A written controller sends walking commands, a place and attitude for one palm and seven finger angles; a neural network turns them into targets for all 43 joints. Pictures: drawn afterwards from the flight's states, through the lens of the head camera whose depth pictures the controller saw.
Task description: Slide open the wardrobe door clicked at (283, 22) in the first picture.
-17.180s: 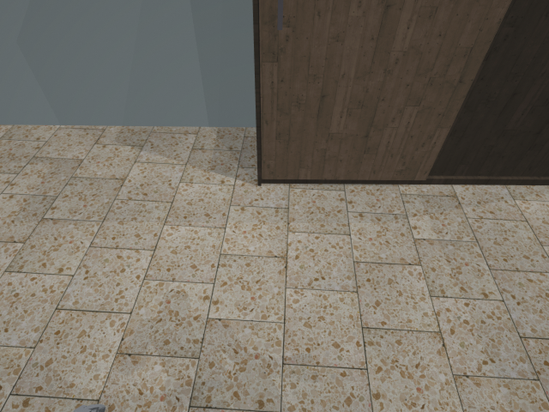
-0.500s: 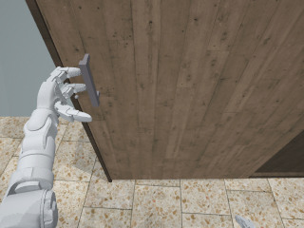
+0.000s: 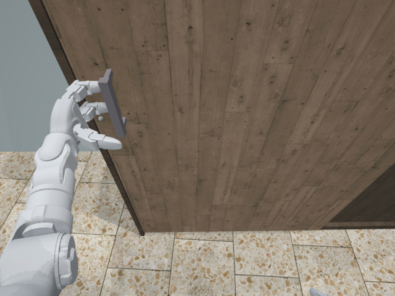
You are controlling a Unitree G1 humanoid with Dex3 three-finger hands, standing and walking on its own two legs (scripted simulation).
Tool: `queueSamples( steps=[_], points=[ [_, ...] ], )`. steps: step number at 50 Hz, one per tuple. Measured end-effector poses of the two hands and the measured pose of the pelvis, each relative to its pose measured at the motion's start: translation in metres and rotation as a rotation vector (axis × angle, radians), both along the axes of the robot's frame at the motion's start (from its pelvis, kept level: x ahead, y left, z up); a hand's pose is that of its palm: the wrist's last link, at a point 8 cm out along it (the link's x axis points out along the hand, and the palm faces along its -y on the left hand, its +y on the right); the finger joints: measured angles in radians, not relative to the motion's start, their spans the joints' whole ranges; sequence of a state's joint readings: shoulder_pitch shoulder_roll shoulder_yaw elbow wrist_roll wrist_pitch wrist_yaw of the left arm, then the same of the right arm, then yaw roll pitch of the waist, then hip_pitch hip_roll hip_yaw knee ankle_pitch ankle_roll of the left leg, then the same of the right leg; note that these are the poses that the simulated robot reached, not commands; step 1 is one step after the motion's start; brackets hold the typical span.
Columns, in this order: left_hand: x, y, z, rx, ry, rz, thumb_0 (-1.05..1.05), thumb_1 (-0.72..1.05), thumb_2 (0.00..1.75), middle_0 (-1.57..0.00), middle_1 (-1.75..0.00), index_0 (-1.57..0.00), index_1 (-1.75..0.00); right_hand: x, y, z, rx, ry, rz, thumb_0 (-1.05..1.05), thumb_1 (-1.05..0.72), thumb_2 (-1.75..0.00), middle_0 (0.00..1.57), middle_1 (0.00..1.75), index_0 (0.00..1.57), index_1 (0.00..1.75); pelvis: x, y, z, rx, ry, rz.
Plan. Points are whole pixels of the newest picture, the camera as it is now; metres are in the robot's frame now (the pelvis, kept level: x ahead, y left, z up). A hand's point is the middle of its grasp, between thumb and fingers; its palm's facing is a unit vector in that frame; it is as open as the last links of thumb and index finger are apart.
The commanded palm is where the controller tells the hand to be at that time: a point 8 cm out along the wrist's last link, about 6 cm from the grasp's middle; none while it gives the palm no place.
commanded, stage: feel for the door with the fingertips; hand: left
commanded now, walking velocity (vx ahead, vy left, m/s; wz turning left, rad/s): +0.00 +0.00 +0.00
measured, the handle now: (115, 105) +0.48 +0.19 +0.13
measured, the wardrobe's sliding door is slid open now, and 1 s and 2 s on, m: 0.00 0.00 0.00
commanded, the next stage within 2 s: slide the fingers in behind the handle in 0.10 s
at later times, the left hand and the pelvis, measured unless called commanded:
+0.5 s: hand (99, 118) +0.43 +0.21 +0.14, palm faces +0.03 -1.00 +0.00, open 13.8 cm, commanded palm +0.40 +0.25 +0.13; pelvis -0.01 +0.00 +0.00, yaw -1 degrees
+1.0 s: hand (105, 122) +0.43 +0.20 +0.13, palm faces +0.03 -1.00 +0.02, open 14.0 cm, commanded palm +0.40 +0.24 +0.13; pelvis +0.00 +0.01 +0.00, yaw +0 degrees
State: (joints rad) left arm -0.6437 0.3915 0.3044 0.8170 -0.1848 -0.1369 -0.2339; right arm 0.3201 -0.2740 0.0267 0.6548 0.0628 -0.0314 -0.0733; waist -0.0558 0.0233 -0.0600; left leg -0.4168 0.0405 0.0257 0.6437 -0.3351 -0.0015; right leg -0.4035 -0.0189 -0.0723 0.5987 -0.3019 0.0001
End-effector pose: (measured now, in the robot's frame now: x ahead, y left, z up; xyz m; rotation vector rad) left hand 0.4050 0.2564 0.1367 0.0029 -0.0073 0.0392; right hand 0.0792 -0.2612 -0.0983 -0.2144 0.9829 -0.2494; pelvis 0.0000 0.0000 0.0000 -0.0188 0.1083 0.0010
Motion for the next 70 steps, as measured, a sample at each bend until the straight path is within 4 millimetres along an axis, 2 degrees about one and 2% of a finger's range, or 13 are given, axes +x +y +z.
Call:
queueSamples(
  steps=[17,25,32,51,70],
  points=[
    [0.005,0.005,-0.001,-0.003,-0.003,-0.009,-0.01,-0.50,0.30,-0.37,-1.24,-0.36,-1.24,-0.026,-0.003,-0.004,-0.002,0.048,-0.017,0.01,-0.90,-0.90,0.21,0.30,0.20,0.30,-0.009,-0.002,-0.002,-0.002,0.014,0.000],
    [0.003,0.004,-0.002,-0.007,-0.010,-0.011,-0.01,-0.50,0.30,-0.35,-1.23,-0.34,-1.22,-0.030,0.000,-0.005,0.006,0.047,-0.030,0.01,-0.90,-0.90,0.21,0.30,0.20,0.30,-0.009,0.000,-0.002,-0.002,0.018,-0.009],
    [-0.001,-0.001,-0.007,-0.013,-0.009,-0.014,-0.01,-0.50,0.30,-0.32,-1.21,-0.31,-1.21,-0.023,0.004,-0.002,0.010,0.024,-0.029,0.01,-0.90,-0.90,0.21,0.30,0.20,0.30,-0.006,0.003,-0.002,-0.002,0.012,-0.014],
    [-0.001,-0.007,-0.009,-0.018,0.007,-0.010,-0.01,-0.50,0.30,-0.30,-1.20,-0.30,-1.20,0.017,0.014,0.004,0.020,-0.047,0.019,0.01,-0.90,-0.90,0.21,0.30,0.20,0.30,0.003,0.006,0.000,-0.004,0.002,-0.006],
    [0.001,-0.029,-0.008,-0.012,0.004,-0.018,-0.01,-0.50,0.30,-0.30,-1.21,-0.30,-1.20,0.013,0.015,-0.002,0.036,-0.019,0.027,0.01,-0.90,-0.90,0.21,0.30,0.20,0.30,0.003,0.004,0.000,-0.002,-0.003,0.002]
  ],
)
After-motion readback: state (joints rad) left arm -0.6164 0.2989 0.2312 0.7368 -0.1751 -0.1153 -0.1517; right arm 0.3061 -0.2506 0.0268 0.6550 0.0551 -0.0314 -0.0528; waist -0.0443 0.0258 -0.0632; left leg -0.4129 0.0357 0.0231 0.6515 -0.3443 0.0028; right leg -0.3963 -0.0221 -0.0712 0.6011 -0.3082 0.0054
